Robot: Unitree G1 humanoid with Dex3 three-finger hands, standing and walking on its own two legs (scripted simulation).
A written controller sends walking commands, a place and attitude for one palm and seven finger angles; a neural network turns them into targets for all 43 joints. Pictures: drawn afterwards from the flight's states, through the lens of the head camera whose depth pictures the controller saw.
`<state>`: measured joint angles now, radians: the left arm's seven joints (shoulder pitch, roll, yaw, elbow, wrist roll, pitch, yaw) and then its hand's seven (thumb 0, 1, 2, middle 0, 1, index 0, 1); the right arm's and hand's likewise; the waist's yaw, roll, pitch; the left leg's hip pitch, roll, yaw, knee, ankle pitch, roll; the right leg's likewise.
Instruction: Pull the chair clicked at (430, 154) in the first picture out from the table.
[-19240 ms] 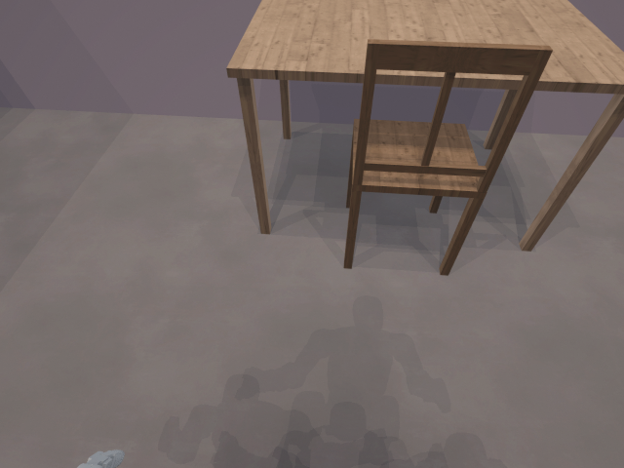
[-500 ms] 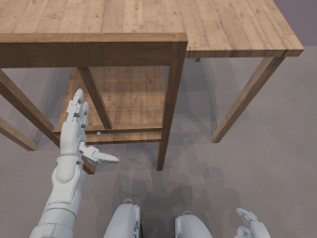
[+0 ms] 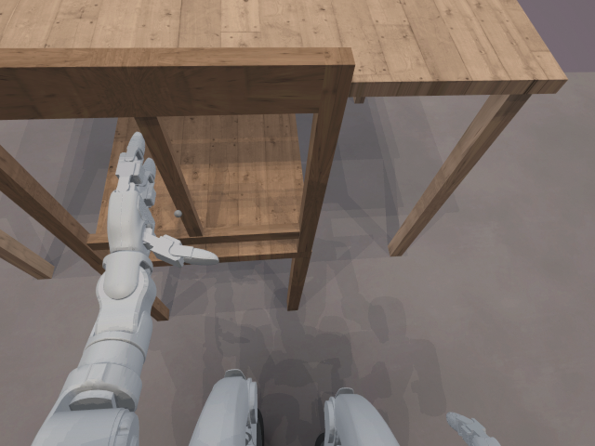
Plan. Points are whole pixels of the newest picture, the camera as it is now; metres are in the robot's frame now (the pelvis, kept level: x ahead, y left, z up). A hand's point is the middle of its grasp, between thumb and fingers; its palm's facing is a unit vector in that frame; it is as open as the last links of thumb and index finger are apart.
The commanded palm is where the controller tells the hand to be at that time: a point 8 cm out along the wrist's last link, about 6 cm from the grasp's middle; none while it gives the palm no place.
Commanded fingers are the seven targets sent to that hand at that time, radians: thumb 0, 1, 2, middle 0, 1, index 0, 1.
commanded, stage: push the fingers through the gap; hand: left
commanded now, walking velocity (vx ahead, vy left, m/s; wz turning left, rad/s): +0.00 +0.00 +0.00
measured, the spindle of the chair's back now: (177, 186) +0.45 +0.17 +0.02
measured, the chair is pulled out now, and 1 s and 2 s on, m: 0.00 0.00 0.00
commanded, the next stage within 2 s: hook a spindle and tug to test in 0.62 s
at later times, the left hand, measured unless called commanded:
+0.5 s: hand (183, 195) +0.44 +0.16 +0.02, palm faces +0.11 -0.99 -0.02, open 16.9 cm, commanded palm +0.41 +0.20 +0.02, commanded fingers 0.00 -0.50 0.30 -0.06 -0.08 -0.06 -0.08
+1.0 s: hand (191, 195) +0.44 +0.15 +0.02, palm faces +0.13 -0.99 -0.04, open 16.1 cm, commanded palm +0.42 +0.19 +0.02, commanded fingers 0.00 -0.50 0.30 -0.32 -0.90 -0.32 -0.90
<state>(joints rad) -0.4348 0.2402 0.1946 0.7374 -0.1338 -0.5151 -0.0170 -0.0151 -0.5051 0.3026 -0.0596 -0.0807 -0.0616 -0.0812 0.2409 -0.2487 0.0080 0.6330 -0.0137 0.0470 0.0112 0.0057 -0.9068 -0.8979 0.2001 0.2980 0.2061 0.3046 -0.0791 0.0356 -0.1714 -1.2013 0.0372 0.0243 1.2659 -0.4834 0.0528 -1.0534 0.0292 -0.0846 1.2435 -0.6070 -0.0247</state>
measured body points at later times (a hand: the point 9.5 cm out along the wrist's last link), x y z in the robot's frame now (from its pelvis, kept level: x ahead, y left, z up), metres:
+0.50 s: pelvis +0.01 +0.00 +0.00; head +0.14 +0.02 +0.43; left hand +0.43 +0.22 +0.02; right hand +0.07 -0.26 -0.12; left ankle +0.06 +0.09 -0.62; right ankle -0.01 -0.11 -0.62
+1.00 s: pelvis +0.00 -0.01 +0.00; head +0.13 +0.00 +0.43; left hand +0.43 +0.21 +0.02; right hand +0.09 -0.27 -0.13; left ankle +0.06 +0.09 -0.62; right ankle -0.01 -0.11 -0.62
